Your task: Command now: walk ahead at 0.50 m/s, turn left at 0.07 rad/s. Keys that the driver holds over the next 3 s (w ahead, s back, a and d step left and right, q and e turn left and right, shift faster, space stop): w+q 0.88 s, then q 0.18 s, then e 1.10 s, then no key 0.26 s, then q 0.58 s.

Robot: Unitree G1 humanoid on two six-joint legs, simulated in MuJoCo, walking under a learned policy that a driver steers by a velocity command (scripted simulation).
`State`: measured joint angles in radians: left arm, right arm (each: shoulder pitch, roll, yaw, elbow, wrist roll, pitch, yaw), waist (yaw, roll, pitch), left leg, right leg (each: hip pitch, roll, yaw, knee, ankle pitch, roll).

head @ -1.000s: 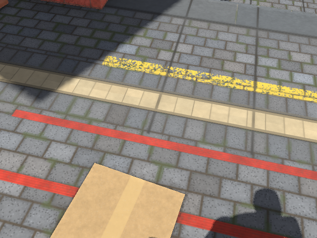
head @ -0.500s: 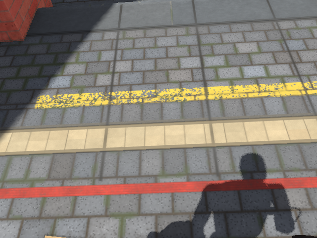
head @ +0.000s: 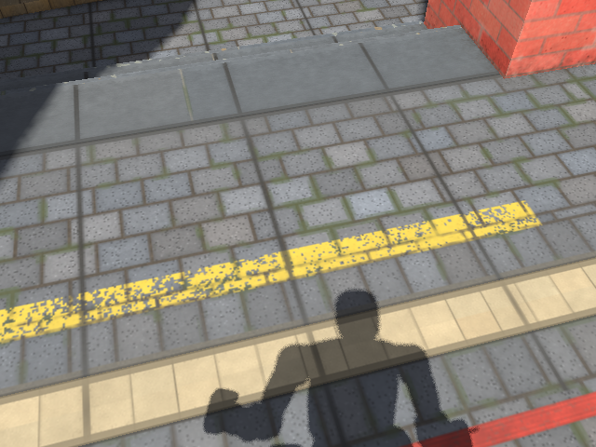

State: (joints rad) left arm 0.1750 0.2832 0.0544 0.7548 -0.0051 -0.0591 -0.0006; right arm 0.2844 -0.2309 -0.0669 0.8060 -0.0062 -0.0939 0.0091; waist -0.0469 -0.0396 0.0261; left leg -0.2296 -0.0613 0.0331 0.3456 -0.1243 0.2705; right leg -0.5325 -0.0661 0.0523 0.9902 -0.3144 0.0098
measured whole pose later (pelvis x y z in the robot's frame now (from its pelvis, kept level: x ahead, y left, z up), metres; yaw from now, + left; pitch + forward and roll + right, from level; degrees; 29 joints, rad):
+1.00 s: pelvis +0.47 +0.08 -0.01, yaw +33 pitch +2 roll +0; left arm 0.08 0.31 0.06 0.72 0.02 -0.10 0.01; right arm 0.30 -0.28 -0.07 0.70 0.01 -0.03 0.00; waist -0.04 -0.02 0.05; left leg -0.23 -0.11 -0.07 0.37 -0.17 0.10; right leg -0.67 -0.10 0.07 0.95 -0.23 0.07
